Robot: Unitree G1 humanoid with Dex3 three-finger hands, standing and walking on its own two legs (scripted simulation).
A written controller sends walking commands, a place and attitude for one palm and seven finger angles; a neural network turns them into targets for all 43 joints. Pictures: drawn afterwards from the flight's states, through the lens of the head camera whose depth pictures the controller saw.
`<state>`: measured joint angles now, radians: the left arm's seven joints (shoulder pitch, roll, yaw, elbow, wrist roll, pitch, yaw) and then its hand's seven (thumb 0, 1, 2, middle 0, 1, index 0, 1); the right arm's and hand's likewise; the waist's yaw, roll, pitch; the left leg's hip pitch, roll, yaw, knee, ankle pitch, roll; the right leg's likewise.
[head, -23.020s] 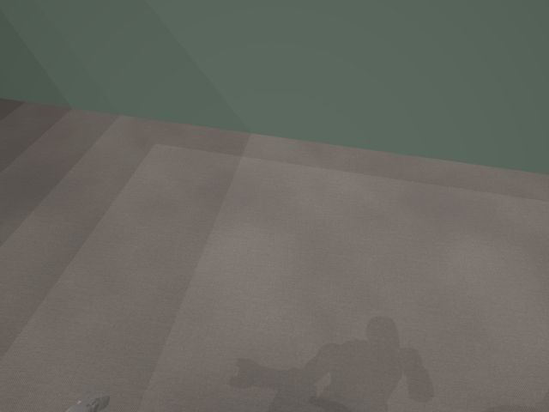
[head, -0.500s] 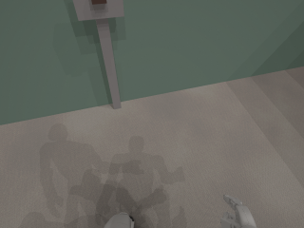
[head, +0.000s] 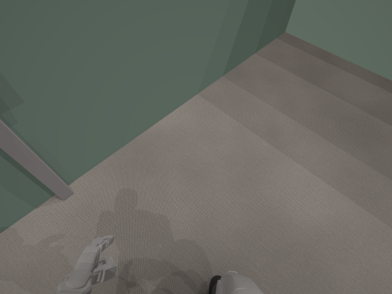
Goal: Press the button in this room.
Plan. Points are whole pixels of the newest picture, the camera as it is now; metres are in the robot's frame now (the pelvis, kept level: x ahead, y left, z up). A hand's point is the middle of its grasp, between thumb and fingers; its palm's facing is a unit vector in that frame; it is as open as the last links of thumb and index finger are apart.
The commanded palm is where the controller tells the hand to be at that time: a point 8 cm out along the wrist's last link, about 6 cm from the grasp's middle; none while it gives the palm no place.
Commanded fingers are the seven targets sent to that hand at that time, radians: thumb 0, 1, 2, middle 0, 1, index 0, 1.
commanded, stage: walk to a spot facing it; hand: left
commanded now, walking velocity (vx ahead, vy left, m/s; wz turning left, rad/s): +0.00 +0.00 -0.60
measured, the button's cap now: out of the picture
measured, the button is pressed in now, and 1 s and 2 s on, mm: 0 0 0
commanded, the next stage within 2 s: turn to face it in 0.84 s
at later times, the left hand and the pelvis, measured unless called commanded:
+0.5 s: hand (93, 278) +0.18 +0.24 -0.16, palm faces -0.17 -0.96 -0.22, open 7.3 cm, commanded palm none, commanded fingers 0.00 0.90 0.90 -0.20 -0.30 -0.20 -0.30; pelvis +0.08 +0.04 +0.01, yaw -16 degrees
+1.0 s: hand (169, 204) +0.34 +0.07 -0.14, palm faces -0.58 -0.76 -0.28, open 7.4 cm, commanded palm none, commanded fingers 0.00 0.90 0.90 -0.20 -0.30 -0.20 -0.30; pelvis +0.10 -0.01 +0.00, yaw -36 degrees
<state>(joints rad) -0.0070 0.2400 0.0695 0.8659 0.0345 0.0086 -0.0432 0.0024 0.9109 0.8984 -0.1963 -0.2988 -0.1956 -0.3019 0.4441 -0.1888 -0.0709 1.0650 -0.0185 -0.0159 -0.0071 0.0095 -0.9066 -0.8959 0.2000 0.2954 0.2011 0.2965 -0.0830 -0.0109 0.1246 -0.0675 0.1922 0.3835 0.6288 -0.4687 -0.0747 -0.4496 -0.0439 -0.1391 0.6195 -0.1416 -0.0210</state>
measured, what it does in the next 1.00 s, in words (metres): walks ahead, turning right: left foot, then right foot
